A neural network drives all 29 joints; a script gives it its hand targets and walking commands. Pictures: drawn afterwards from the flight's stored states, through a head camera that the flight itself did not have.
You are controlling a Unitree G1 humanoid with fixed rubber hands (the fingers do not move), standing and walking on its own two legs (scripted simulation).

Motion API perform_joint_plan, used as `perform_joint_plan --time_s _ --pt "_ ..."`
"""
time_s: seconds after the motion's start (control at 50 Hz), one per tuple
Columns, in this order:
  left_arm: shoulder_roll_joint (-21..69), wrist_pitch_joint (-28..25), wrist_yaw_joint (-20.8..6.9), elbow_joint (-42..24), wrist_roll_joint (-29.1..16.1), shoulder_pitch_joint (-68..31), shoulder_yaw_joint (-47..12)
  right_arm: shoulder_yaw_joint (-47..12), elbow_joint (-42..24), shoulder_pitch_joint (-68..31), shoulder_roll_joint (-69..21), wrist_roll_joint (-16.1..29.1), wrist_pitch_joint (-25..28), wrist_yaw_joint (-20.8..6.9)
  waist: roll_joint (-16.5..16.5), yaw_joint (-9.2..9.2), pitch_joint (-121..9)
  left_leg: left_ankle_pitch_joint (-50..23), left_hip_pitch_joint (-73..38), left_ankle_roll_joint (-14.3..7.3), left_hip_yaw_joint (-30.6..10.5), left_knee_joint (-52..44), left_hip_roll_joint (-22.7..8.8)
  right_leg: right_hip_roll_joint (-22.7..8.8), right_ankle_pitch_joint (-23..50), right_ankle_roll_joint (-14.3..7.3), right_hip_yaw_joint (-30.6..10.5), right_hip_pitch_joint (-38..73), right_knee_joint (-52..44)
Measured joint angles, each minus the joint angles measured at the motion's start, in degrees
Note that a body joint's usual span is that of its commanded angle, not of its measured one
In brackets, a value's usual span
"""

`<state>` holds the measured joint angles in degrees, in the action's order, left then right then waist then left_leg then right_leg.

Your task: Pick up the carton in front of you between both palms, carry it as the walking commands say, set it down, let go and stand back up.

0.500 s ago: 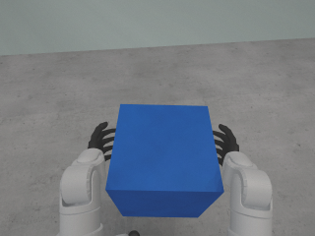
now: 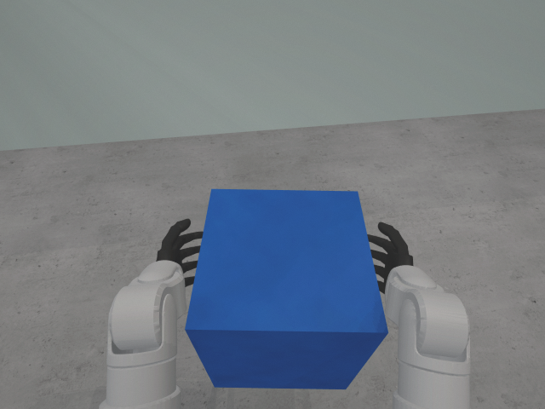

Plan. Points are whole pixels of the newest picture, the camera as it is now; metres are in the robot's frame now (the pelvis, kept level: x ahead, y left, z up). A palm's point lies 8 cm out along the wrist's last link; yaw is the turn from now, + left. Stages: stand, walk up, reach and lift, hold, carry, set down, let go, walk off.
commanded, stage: carry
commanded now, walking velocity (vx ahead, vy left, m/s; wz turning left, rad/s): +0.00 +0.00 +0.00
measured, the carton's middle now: (282, 294) +0.28 +0.00 +0.01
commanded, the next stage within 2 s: hold in 1.10 s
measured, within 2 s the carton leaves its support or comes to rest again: neither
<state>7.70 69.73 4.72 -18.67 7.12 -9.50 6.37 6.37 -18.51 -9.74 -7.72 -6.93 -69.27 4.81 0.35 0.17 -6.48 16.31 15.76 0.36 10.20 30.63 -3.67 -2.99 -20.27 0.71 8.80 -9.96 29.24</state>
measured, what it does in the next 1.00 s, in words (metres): shifts its weight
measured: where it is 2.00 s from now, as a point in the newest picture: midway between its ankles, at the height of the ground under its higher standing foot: outside the picture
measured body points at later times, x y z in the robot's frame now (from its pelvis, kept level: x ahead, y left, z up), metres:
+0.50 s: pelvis -0.03 +0.00 +0.00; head -0.06 +0.00 +0.45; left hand +0.24 +0.15 +0.05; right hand +0.24 -0.15 +0.05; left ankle -0.04 +0.11 -0.74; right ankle -0.09 -0.10 -0.74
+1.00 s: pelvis -0.07 +0.00 +0.00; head -0.08 +0.00 +0.45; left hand +0.24 +0.15 +0.03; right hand +0.24 -0.15 +0.03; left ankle -0.04 +0.11 -0.74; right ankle -0.09 -0.10 -0.74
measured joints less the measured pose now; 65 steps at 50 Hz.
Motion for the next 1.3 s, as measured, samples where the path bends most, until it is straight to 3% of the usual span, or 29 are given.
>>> perform_joint_plan --time_s 0.2,0.46,0.78,0.88,1.1,1.2,1.3 --pt "-0.1 -2.0 -0.3 2.8 0.4 0.5 -0.1 -0.2 2.8 0.6 0.1 -0.6 2.0 -0.3 0.0 -0.25 -0.5 1.6 0.0 -0.1 -0.3 0.0 0.0 0.0 -1.6 -0.3 0.3 0.3 -0.5" --pt "-0.3 -11.3 -1.5 11.1 2.5 2.5 -0.8 -0.5 11.1 2.7 0.3 -2.5 11.3 -1.8 0.0 -0.15 0.4 0.3 0.3 -0.6 -0.3 0.1 -0.1 -0.1 -1.0 -0.9 0.5 -0.2 0.1" --pt "0.7 -28.1 -4.1 31.3 8.0 -4.2 4.9 5.1 31.2 -4.0 -0.7 -8.0 28.2 -4.3 -0.3 -0.21 1.2 -3.5 1.7 -1.0 -0.4 -1.9 -0.2 0.1 2.2 -1.4 0.8 -2.1 -0.7" --pt "0.9 -30.2 -4.0 31.1 7.8 -4.9 5.3 5.6 31.0 -4.6 -0.8 -7.9 30.3 -4.2 -0.3 -0.22 1.9 -4.1 2.4 -1.1 -0.5 -2.0 -0.3 0.1 2.5 -1.5 0.8 -3.0 -0.4" --pt "0.4 -27.4 -3.6 28.0 6.6 -2.8 3.6 3.9 27.8 -2.6 -0.4 -6.7 27.4 -3.8 -0.2 -0.1 1.1 -4.1 2.8 -0.9 -0.6 -1.5 -0.4 0.1 2.2 -1.7 0.9 -3.6 0.5" --pt "0.2 -27.5 -3.5 25.5 6.6 -1.0 3.2 2.5 27.9 -2.4 -0.4 -7.0 28.4 -4.1 0.1 -0.98 7.4 -7.9 -5.5 0.0 -9.7 -7.1 2.5 2.6 5.4 -1.7 -5.1 3.6 -5.0" --pt "0.3 -27.9 -3.5 27.5 7.1 -2.1 3.4 3.7 29.0 -2.8 -0.5 -7.2 28.7 -4.3 0.0 0.2 9.3 -7.0 -8.9 1.1 -11.9 -9.1 2.9 3.6 7.5 -1.7 -7.3 6.3 -7.5"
